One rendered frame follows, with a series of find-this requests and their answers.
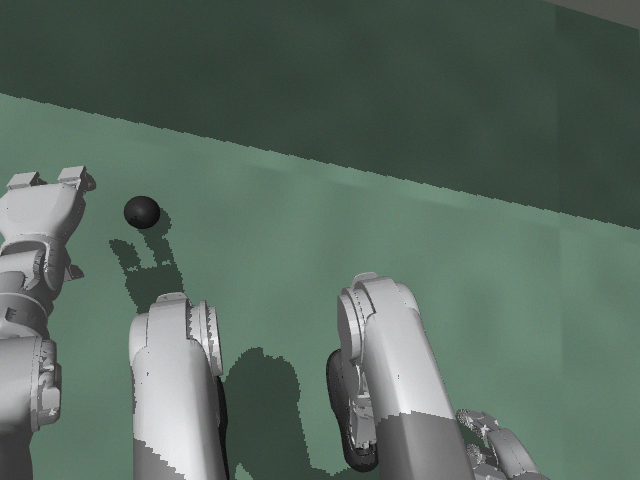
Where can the right robot foot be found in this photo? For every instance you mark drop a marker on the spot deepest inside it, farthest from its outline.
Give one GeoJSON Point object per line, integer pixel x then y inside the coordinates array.
{"type": "Point", "coordinates": [359, 459]}

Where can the left robot arm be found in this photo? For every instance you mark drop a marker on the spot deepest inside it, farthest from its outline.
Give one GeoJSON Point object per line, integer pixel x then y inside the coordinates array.
{"type": "Point", "coordinates": [32, 269]}

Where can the ball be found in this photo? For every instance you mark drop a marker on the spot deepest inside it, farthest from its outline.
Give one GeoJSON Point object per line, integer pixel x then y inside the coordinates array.
{"type": "Point", "coordinates": [142, 212]}

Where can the left robot hand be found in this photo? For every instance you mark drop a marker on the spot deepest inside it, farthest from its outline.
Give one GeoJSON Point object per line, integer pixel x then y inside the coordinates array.
{"type": "Point", "coordinates": [32, 206]}

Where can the right robot hand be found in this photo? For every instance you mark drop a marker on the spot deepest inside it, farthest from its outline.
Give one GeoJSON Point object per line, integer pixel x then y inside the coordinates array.
{"type": "Point", "coordinates": [507, 457]}

